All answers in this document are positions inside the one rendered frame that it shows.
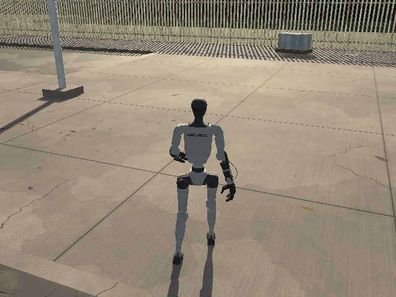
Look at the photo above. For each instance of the robot left upper arm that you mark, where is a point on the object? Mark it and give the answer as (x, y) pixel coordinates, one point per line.
(179, 129)

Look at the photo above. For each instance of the right robot hand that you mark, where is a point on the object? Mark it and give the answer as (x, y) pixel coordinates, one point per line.
(232, 188)

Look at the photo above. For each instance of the left robot hand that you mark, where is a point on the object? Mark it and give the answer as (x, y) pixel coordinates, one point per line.
(182, 156)

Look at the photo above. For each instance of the robot right forearm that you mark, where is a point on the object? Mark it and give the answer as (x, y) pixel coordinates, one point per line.
(226, 170)

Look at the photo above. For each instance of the humanoid robot head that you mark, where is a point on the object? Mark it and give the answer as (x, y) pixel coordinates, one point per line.
(199, 107)

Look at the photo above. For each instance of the left robot thigh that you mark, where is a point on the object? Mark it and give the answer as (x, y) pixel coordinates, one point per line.
(183, 191)

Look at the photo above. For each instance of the robot left forearm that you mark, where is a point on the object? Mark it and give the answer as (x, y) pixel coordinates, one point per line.
(174, 156)

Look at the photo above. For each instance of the robot right upper arm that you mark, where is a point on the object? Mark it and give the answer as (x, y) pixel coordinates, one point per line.
(219, 141)

